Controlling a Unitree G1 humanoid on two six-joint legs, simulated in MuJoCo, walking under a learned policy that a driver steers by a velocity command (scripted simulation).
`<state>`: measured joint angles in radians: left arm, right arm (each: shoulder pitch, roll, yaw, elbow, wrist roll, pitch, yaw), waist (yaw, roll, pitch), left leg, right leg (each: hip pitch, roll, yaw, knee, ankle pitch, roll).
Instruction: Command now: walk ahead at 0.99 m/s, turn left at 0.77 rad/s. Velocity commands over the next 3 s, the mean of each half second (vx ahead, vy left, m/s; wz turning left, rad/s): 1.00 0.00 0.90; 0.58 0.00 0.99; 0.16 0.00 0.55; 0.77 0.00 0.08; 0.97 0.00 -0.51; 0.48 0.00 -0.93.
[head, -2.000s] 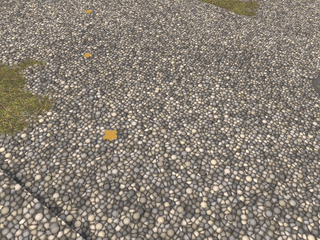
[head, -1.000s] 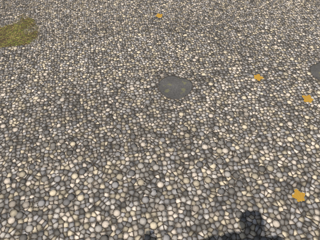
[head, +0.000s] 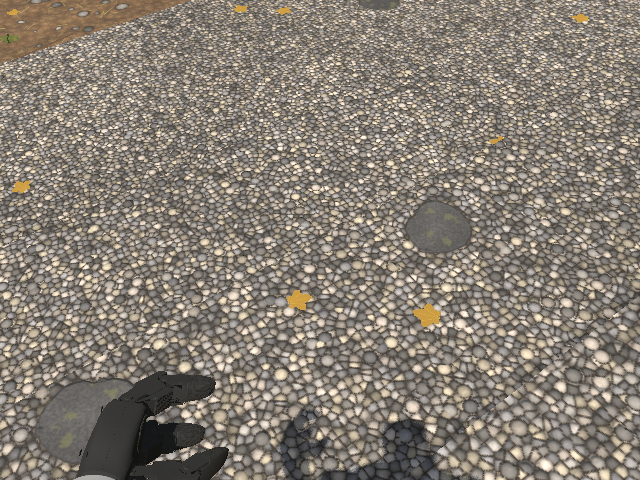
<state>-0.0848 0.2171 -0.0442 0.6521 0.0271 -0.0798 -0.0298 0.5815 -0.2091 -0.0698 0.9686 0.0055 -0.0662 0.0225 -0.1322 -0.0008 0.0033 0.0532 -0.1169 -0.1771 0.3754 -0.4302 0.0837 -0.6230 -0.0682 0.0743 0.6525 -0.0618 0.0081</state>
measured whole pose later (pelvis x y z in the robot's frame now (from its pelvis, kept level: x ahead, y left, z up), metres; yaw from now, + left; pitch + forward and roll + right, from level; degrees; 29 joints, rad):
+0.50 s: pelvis +0.45 +0.03 -0.08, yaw +26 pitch +0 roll -2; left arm 0.57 0.27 0.02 1.01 0.03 -0.13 0.04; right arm -0.02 -0.32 -0.06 0.69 -0.06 -0.01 0.10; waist 0.09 0.04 0.04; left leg -0.59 0.01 0.16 0.57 0.54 0.17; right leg 0.22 -0.07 -0.36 0.72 -0.74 0.09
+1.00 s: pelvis +0.79 +0.15 -0.19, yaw +58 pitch -2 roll +0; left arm 0.18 0.22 0.02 0.71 0.05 -0.02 0.02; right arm 0.14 -0.37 -0.11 0.70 -0.01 0.08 -0.01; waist 0.00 0.02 0.11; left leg -0.62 -0.05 0.04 1.35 -0.46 0.01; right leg -0.37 -0.13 -0.09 0.66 -0.24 0.05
